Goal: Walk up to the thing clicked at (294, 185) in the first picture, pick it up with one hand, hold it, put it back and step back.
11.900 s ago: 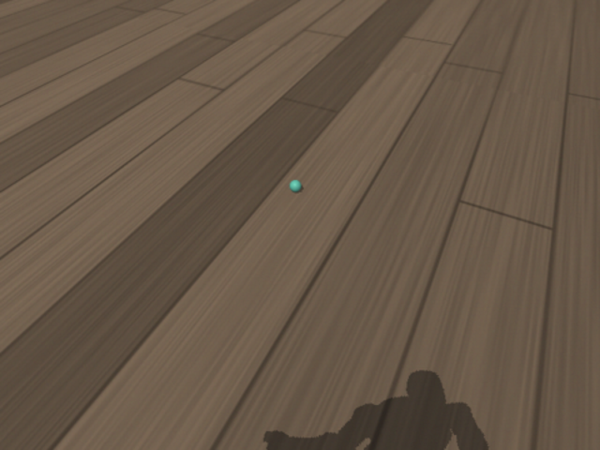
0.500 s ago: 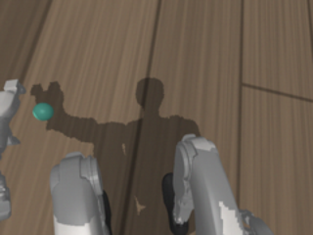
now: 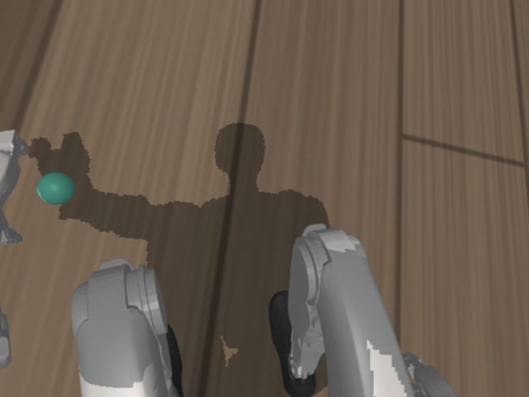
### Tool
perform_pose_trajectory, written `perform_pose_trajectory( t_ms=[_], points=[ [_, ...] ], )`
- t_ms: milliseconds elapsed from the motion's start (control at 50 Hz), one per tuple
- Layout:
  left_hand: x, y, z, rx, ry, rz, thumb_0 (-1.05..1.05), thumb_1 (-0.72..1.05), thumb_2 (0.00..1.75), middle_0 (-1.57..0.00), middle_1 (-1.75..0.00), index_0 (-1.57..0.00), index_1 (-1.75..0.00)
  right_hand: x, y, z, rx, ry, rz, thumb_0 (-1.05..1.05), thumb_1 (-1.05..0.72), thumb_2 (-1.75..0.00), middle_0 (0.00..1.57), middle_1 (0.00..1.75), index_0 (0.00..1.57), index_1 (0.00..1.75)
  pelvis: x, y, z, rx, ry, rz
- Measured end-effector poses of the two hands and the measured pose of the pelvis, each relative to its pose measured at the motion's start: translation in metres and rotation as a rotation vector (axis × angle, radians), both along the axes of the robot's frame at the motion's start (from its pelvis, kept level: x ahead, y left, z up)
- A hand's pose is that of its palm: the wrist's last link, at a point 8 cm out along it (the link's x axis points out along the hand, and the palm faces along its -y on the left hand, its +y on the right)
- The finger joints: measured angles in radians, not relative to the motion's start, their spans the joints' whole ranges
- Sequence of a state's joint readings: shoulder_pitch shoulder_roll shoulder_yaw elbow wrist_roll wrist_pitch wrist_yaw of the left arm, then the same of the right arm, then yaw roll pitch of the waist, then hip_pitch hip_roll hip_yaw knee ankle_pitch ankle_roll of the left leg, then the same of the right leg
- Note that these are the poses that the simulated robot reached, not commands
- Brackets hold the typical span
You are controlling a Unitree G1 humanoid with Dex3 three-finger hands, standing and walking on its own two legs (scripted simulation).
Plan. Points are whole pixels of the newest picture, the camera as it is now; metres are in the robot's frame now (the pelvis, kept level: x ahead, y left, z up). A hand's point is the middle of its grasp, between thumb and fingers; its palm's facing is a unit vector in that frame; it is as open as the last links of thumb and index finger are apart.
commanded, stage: rise first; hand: left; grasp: from above
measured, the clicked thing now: (56, 188) +0.47 +0.31 -0.29
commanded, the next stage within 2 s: approach in 1.52 s
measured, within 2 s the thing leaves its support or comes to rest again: neither
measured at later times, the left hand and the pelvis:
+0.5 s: hand out of the picture +0.43 +0.35 -0.18, palm faces -0.45 -0.10 -0.89, open 14.0 cm; pelvis +0.00 +0.00 -0.01, yaw -1 degrees
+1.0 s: hand out of the picture +0.43 +0.35 -0.17, palm faces -0.46 -0.09 -0.89, open 13.4 cm; pelvis +0.00 +0.00 +0.00, yaw +0 degrees
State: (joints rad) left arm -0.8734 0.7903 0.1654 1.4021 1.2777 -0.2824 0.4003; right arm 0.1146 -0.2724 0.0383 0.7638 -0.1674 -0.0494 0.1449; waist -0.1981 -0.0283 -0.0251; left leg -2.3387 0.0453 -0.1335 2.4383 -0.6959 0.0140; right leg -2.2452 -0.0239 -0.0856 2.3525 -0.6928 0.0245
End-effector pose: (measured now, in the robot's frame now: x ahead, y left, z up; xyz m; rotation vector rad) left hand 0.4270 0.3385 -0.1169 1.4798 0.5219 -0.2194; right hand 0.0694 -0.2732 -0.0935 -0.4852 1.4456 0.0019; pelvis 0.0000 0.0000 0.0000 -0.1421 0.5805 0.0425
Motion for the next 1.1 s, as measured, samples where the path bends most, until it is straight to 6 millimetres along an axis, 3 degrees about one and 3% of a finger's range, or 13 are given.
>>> perform_pose_trajectory(
  t_ms=[540,1100],
  points=[
    [0.008,0.012,-0.007,-0.003,-0.001,0.010,0.00,-0.50,0.99,-0.15,-0.96,-0.12,-0.98,-0.012,0.001,-0.001,-0.018,0.033,0.014,0.00,-0.91,-0.90,0.20,0.30,0.20,0.30,-0.001,0.002,-0.009,-0.017,-0.020,-0.007],
    [0.006,0.010,0.009,0.001,0.003,-0.007,0.00,-0.39,0.90,-0.26,-0.85,-0.23,-0.88,-0.009,0.000,0.003,-0.002,0.000,0.014,0.00,-0.91,-0.90,0.20,0.30,0.20,0.30,-0.006,0.000,-0.004,-0.011,-0.025,-0.001]
  ],
)
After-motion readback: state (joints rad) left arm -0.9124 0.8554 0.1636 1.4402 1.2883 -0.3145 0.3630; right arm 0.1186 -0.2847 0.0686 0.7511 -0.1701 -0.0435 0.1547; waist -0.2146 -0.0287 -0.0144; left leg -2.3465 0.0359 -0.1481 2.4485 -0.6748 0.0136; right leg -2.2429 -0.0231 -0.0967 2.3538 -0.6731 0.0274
